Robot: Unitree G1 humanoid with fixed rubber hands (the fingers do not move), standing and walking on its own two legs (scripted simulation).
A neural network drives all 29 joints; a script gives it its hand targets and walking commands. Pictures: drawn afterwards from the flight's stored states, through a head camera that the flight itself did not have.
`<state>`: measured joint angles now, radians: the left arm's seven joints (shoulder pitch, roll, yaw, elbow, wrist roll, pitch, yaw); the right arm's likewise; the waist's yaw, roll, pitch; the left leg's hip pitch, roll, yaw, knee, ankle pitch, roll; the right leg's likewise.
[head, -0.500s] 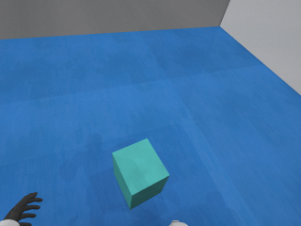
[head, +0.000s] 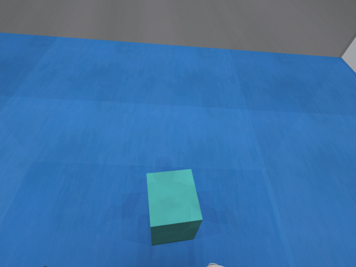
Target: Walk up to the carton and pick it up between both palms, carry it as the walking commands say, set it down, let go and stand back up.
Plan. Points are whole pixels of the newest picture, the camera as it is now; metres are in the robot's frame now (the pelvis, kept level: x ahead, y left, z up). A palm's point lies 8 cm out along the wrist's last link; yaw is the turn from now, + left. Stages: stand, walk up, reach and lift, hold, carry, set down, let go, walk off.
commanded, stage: walk up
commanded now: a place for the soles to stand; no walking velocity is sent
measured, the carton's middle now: (171, 207) +0.50 +0.03 -0.60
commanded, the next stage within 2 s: reach and lift in 1.50 s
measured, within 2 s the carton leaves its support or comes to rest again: neither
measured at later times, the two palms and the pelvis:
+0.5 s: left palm out of the picture -0.05 +0.29 -0.06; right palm out of the picture +0.18 -0.37 -0.09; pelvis +0.00 -0.07 +0.01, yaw +13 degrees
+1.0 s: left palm out of the picture +0.02 +0.28 -0.09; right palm (319, 257) +0.21 -0.32 -0.08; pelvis +0.02 -0.05 +0.02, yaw +15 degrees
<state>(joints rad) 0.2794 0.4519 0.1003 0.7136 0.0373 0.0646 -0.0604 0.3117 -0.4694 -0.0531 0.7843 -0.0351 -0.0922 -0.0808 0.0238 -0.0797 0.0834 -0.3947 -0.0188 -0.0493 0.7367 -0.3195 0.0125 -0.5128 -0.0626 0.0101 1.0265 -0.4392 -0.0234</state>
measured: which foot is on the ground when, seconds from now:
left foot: down 0.00-0.08, up 0.10-0.46, down 0.48-1.00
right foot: up 0.00-0.06, down 0.08-1.00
